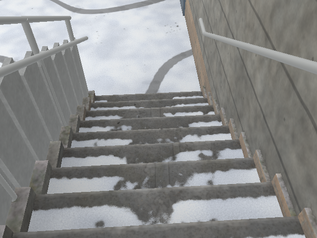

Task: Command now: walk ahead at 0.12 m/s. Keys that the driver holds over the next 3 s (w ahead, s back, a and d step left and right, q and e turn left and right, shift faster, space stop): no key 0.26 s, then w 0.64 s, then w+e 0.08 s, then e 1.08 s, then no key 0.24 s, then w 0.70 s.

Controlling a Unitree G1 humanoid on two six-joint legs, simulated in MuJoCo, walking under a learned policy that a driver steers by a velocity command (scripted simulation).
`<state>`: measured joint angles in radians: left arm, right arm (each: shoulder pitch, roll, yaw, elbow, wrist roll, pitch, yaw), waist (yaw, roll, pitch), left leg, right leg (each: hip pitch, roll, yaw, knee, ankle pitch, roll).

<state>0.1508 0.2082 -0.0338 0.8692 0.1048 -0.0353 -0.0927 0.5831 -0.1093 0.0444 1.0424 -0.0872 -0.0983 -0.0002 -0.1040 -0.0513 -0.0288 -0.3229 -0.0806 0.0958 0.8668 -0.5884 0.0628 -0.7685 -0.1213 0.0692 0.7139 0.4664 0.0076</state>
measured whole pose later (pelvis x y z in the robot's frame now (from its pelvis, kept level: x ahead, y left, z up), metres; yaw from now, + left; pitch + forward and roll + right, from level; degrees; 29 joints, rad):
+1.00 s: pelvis +0.30 +0.02 -0.14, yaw -1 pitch +2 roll +2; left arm 0.23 0.19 0.03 0.96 0.09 -0.09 -0.07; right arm 0.56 -0.11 -0.01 1.07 -0.10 -0.11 0.02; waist -0.06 -0.04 -0.09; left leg -0.18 -0.07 0.13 0.60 -0.46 0.08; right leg -0.82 -0.04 0.10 0.90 0.37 -0.11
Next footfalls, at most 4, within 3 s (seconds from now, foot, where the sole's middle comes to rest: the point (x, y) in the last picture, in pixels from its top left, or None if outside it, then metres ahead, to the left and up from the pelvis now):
0.16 right None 0.22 -0.15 -0.89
0.76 left None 0.26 0.09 -0.89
1.28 right None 0.55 -0.10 -1.06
1.64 left None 0.59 0.13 -1.06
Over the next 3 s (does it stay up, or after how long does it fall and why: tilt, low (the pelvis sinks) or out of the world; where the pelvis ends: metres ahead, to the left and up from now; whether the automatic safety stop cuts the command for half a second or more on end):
stays up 0.66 -0.09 -0.34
